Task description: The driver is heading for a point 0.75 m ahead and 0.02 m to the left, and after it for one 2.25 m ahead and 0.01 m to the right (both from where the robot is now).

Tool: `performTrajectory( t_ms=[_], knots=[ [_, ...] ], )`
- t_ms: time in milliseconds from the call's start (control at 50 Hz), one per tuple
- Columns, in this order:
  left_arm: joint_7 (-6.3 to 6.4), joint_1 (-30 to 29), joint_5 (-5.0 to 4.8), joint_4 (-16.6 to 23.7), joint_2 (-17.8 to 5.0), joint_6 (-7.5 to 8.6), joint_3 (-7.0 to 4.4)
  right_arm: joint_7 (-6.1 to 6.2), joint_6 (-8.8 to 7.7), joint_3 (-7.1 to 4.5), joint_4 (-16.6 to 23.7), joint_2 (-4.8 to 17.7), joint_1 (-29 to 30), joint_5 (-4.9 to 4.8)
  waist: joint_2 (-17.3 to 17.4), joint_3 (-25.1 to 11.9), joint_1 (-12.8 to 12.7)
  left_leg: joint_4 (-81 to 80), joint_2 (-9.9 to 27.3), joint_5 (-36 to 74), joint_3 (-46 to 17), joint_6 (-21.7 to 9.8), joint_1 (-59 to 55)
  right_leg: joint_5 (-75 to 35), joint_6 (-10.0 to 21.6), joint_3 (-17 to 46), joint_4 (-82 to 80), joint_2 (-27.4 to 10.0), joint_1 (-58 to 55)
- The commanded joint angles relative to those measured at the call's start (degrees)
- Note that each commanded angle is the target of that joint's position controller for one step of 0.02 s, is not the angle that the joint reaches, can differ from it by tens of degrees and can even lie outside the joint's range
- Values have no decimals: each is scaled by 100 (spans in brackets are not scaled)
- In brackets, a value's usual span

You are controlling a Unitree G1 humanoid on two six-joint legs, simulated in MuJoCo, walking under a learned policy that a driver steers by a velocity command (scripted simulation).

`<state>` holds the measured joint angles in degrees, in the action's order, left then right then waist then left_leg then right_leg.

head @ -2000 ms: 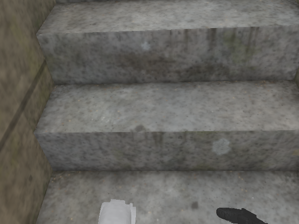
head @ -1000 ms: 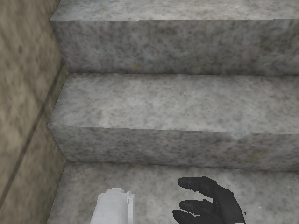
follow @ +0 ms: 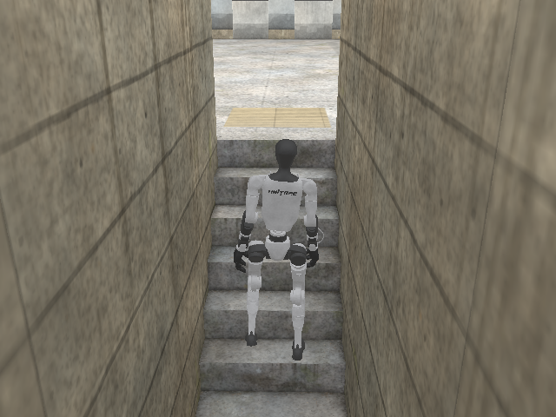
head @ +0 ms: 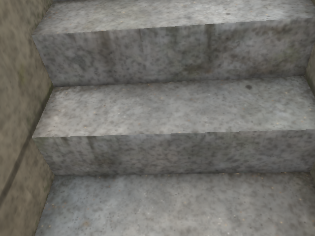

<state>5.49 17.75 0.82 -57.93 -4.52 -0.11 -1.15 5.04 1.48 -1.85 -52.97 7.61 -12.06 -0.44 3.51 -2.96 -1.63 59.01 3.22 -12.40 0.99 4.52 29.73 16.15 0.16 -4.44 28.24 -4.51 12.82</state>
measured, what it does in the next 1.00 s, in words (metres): steps on the spot: left foot, then right foot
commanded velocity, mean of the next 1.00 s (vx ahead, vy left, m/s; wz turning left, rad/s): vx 0.13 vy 0.00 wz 0.00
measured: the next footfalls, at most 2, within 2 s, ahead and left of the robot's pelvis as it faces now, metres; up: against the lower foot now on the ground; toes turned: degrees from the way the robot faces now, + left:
left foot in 0.06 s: +0.02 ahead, +0.15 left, +0.00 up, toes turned +2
right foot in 0.88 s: +0.03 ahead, -0.14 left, +0.00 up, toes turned -4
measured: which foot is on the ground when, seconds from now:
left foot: up 0.00-0.04, down 0.06-0.88, up 0.90-1.00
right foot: down 0.00-0.64, up 0.66-0.86, down 0.88-1.00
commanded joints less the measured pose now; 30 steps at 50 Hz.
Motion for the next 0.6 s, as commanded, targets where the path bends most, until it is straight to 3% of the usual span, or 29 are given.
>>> performTrajectory(
  t_ms=[20,40,60,80,100,120,140,160,180,200,240,280,360,400,560,600],
  knots=[
    [169,-3,-299,466,-875,45,-153,-59,-79,62,158,-161,-127,62,-1582,605,141,-3502,-342,-3,519,-117,-1011,-3099,946,1016,-695,-1025,-314],
    [166,-29,-406,595,-978,112,-222,-112,-170,-34,179,144,-203,110,-1260,598,220,-4375,-254,786,204,-251,-926,-4565,800,922,-261,-864,-1017],
    [160,-111,-527,751,-1260,188,-312,-193,-295,-155,212,627,-156,156,-1039,326,145,-4990,-128,1891,43,-426,-1075,-5233,772,887,418,-720,-1550],
    [30,351,-272,808,-1011,296,-313,-228,-423,-157,77,868,-338,236,63,-493,-307,-4014,362,5308,-231,-472,-2542,-3577,451,790,465,-424,-815],
    [-156,933,-90,548,-725,335,-278,-229,-397,-82,45,577,-365,124,1209,-911,-528,-3044,894,7090,-620,-938,-3355,-1825,214,720,49,-389,-134],
    [-282,899,-103,306,-811,392,-284,-209,-305,35,97,85,-294,17,901,-800,-381,-3103,762,6858,-480,-1055,-3354,-1549,-15,637,-256,-304,48],
    [-331,505,-147,278,-907,392,-296,-198,-292,27,113,106,-394,35,552,-594,-174,-3240,564,5887,-351,-957,-3128,-2273,-78,533,-407,-199,-51],
    [-351,-39,-254,315,-889,356,-260,-231,-337,-69,77,385,-646,119,69,-613,99,-3445,473,5450,-350,-832,-2966,-3014,-73,427,-265,-166,-373],
    [-312,-162,-202,296,-838,276,-235,-221,-379,-127,50,556,-722,167,-47,-627,143,-3567,465,5256,-343,-768,-2881,-2968,-79,393,-191,-198,-479],
    [-267,-90,-72,282,-777,209,-254,-227,-411,-176,-80,693,-719,183,-74,-721,-20,-3576,469,5067,-350,-702,-2818,-2544,-165,420,-254,-238,-629],
    [-226,-123,-26,238,-893,141,-282,-235,-419,-137,-72,534,-577,124,37,-531,-30,-3629,458,4711,-347,-662,-2712,-2265,-204,433,-401,-240,-578],
    [-220,-227,-15,224,-944,107,-298,-252,-395,-147,-65,579,-652,142,52,-362,42,-3698,456,4527,-349,-645,-2622,-2162,-193,407,-397,-222,-486],
    [-137,-105,-81,157,-1029,74,-303,-262,-436,-159,-88,566,-621,113,-79,-234,34,-3762,354,3385,-402,-675,-2295,-2098,-224,391,-505,-306,-540],
    [-103,-57,-71,85,-952,68,-286,-204,-418,-140,-93,534,-525,123,-236,-83,-1,-3827,344,2785,-389,-676,-2235,-1695,-241,398,-596,-309,-357],
    [-95,59,-86,-137,-944,153,-272,-108,-316,-100,-129,442,-600,111,-342,294,71,-4010,265,1577,-374,-701,-2004,-1231,-194,406,-835,-322,-57],
    [-80,118,-130,-188,-969,154,-297,-80,-286,-138,-139,536,-599,63,-215,292,75,-4110,224,122,-458,-867,-1926,-222,-86,252,-664,-152,91]
  ],
)
Keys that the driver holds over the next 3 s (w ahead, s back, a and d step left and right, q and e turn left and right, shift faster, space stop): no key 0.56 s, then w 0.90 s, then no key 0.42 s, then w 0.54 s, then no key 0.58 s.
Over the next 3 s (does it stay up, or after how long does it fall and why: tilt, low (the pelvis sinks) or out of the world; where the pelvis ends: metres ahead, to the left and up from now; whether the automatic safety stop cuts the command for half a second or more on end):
stays up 0.68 0.06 0.60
